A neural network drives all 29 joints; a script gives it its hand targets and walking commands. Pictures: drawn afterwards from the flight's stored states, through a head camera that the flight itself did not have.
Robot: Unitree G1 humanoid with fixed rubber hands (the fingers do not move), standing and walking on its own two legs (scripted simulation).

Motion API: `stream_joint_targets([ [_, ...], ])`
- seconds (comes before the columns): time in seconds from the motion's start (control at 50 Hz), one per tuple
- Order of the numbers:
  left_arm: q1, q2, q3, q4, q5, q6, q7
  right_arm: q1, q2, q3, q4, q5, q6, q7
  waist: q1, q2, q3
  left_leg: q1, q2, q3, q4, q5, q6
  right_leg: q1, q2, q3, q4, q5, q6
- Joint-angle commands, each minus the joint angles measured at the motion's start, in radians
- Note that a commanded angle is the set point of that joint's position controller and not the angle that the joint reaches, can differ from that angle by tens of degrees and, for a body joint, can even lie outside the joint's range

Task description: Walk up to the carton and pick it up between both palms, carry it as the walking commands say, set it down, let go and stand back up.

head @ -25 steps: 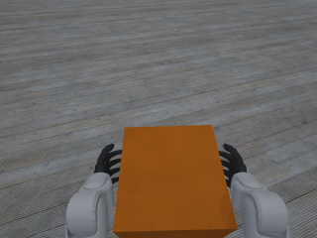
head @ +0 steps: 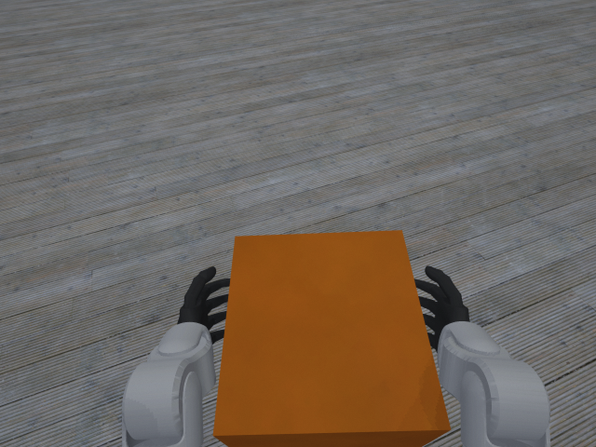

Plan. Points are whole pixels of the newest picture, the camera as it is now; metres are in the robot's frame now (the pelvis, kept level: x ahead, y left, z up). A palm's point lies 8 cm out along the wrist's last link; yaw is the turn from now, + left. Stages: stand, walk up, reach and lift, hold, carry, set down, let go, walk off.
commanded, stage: carry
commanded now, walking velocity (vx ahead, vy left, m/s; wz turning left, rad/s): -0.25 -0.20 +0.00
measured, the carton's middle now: (321, 356) +0.24 -0.01 +0.03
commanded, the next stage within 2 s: none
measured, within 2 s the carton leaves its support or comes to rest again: neither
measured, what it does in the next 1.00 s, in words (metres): walks backwards: left foot, then right foot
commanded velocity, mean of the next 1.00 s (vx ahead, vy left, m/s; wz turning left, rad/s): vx -0.02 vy -0.02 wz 0.00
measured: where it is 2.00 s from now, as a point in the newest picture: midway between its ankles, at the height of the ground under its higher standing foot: outside the picture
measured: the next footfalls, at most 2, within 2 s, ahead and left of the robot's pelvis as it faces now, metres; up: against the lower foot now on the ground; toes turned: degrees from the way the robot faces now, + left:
left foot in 0.06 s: +0.00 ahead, +0.07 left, +0.00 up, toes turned +10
right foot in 0.40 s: -0.12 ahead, -0.24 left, +0.00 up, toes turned +8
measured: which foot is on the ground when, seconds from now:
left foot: up 0.00-0.04, down 0.06-0.40, up 0.42-0.68, down 0.70-1.00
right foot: down 0.00-0.06, up 0.08-0.38, down 0.40-1.00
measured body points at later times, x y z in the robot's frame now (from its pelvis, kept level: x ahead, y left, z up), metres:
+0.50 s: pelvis -0.16 -0.12 +0.01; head -0.20 -0.14 +0.46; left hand +0.09 +0.01 +0.10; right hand +0.07 -0.28 +0.09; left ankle -0.11 +0.03 -0.68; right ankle -0.15 -0.23 -0.72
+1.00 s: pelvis -0.23 -0.15 +0.01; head -0.27 -0.16 +0.46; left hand +0.01 +0.00 +0.11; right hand +0.00 -0.30 +0.11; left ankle -0.22 -0.04 -0.72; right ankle -0.15 -0.24 -0.72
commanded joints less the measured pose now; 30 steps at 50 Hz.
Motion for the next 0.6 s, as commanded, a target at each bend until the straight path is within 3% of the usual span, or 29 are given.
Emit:
stream_joint_targets([
  [0.0,-0.297,-0.797,-0.550,-0.071,-0.257,-0.011,-0.138,-0.400,0.798,0.617,-0.069,0.307,-0.019,0.143,0.039,-0.223,-0.242,0.143,-0.027,0.002,-0.328,-0.009,0.032,0.205,-0.224,0.216,-0.200,0.276,-0.146],
  [0.02,-0.302,-0.784,-0.554,-0.062,-0.258,-0.006,-0.134,-0.376,0.792,0.604,-0.045,0.300,-0.015,0.145,0.030,-0.204,-0.238,0.224,-0.011,-0.003,-0.504,0.048,0.037,0.175,-0.209,0.209,-0.198,0.204,-0.117],
  [0.04,-0.312,-0.775,-0.555,-0.042,-0.258,0.000,-0.132,-0.370,0.790,0.585,-0.018,0.294,-0.012,0.148,0.023,-0.105,-0.212,0.341,0.072,-0.074,-0.675,0.151,0.042,0.070,-0.174,0.171,-0.156,0.099,-0.056],
  [0.06,-0.309,-0.794,-0.573,-0.057,-0.269,0.005,-0.132,-0.348,0.779,0.574,-0.008,0.273,-0.015,0.147,0.019,0.216,-0.209,0.455,0.368,-0.402,-0.713,0.345,0.134,-0.162,-0.051,0.064,0.041,-0.112,0.045],
  [0.08,-0.409,-0.829,-0.635,-0.134,-0.300,0.000,-0.133,-0.339,0.806,0.563,-0.021,0.267,-0.033,0.153,0.004,0.405,-0.146,0.357,0.587,-0.614,-0.747,0.615,0.282,-0.321,0.018,0.025,0.335,-0.383,0.076],
  [0.1,-0.440,-0.856,-0.635,-0.131,-0.307,-0.006,-0.136,-0.377,0.831,0.564,-0.056,0.281,-0.039,0.159,0.020,0.237,-0.131,0.274,0.486,-0.474,-0.721,0.583,0.277,-0.231,-0.013,0.137,0.507,-0.345,0.063],
  [0.12,-0.456,-0.880,-0.656,-0.130,-0.323,-0.008,-0.144,-0.394,0.828,0.562,-0.072,0.276,-0.047,0.162,0.025,0.152,-0.116,0.196,0.400,-0.341,-0.740,0.386,0.227,-0.180,-0.023,0.150,0.585,-0.272,0.055],
  [0.14,-0.462,-0.890,-0.665,-0.120,-0.332,-0.008,-0.149,-0.387,0.826,0.552,-0.065,0.270,-0.050,0.166,0.024,0.130,-0.105,0.156,0.318,-0.224,-0.756,0.217,0.175,-0.148,-0.017,0.146,0.632,-0.194,0.047],
  [0.18,-0.457,-0.875,-0.672,-0.133,-0.347,-0.009,-0.148,-0.360,0.799,0.529,-0.064,0.257,-0.052,0.159,0.029,0.196,-0.107,0.157,0.227,-0.109,-0.745,0.168,0.092,-0.097,0.011,0.089,0.589,-0.153,0.053],
  [0.22,-0.426,-0.849,-0.652,-0.127,-0.340,-0.005,-0.138,-0.353,0.780,0.539,-0.083,0.263,-0.049,0.150,0.025,0.210,-0.123,0.196,0.220,-0.119,-0.746,0.142,0.075,-0.055,0.025,0.038,0.408,-0.196,0.069],
  [0.28,-0.366,-0.804,-0.610,-0.078,-0.317,0.013,-0.129,-0.318,0.745,0.544,-0.076,0.253,-0.034,0.134,0.009,0.250,-0.152,0.239,0.240,-0.181,-0.750,0.118,0.098,0.036,0.045,-0.015,0.137,-0.268,0.078],
  [0.32,-0.335,-0.781,-0.587,-0.042,-0.303,0.025,-0.128,-0.322,0.732,0.554,-0.062,0.251,-0.023,0.127,0.020,0.237,-0.172,0.234,0.229,-0.184,-0.700,0.082,0.085,0.135,0.060,-0.037,-0.094,-0.197,0.070],
  [0.34,-0.323,-0.774,-0.575,-0.027,-0.296,0.030,-0.130,-0.326,0.727,0.561,-0.056,0.252,-0.018,0.125,0.025,0.203,-0.182,0.204,0.203,-0.164,-0.659,0.042,0.063,0.213,0.065,-0.048,-0.217,-0.146,0.062],
  [0.36,-0.328,-0.772,-0.563,-0.019,-0.292,0.031,-0.134,-0.333,0.722,0.565,-0.050,0.253,-0.016,0.123,0.025,0.095,-0.177,0.154,0.156,-0.115,-0.555,0.065,0.032,0.267,0.003,0.025,-0.303,-0.161,0.059],
  [0.38,-0.327,-0.758,-0.550,-0.014,-0.287,0.034,-0.140,-0.340,0.719,0.565,-0.042,0.245,-0.016,0.120,0.028,-0.075,-0.151,0.009,0.095,-0.059,-0.383,0.082,-0.004,0.291,-0.179,0.247,-0.387,-0.258,0.033],
  [0.4,-0.336,-0.776,-0.543,-0.004,-0.284,0.024,-0.148,-0.377,0.719,0.592,-0.089,0.252,-0.012,0.120,0.025,-0.264,-0.111,-0.098,0.044,0.028,-0.231,-0.032,-0.045,0.189,-0.375,0.433,-0.413,-0.224,-0.064],
  [0.42,-0.355,-0.804,-0.544,-0.027,-0.288,0.015,-0.153,-0.439,0.761,0.629,-0.111,0.274,-0.014,0.129,0.025,-0.237,-0.071,-0.049,0.051,-0.063,-0.075,-0.009,-0.031,0.071,-0.340,0.374,-0.396,-0.128,-0.088],
  [0.46,-0.375,-0.842,-0.542,-0.061,-0.283,-0.004,-0.159,-0.502,0.835,0.662,-0.111,0.314,-0.024,0.141,0.027,-0.175,-0.075,-0.012,0.044,-0.101,0.047,0.078,-0.009,0.027,-0.240,0.212,-0.357,-0.143,-0.067],
  [0.48,-0.373,-0.854,-0.537,-0.071,-0.280,-0.014,-0.160,-0.513,0.853,0.673,-0.124,0.326,-0.031,0.143,0.027,-0.176,-0.090,-0.019,0.042,-0.094,0.053,0.098,-0.006,0.053,-0.226,0.187,-0.340,-0.119,-0.069],
  [0.52,-0.332,-0.836,-0.525,-0.078,-0.267,-0.022,-0.154,-0.477,0.834,0.673,-0.121,0.329,-0.033,0.139,0.028,-0.154,-0.138,-0.008,0.020,-0.074,-0.034,0.078,-0.001,0.132,-0.208,0.187,-0.302,-0.040,-0.074],
  [0.58,-0.310,-0.791,-0.527,-0.085,-0.268,-0.021,-0.144,-0.430,0.788,0.656,-0.103,0.312,-0.026,0.127,0.034,-0.174,-0.178,0.056,-0.022,-0.039,-0.242,-0.002,0.010,0.213,-0.218,0.233,-0.288,0.084,-0.097],
])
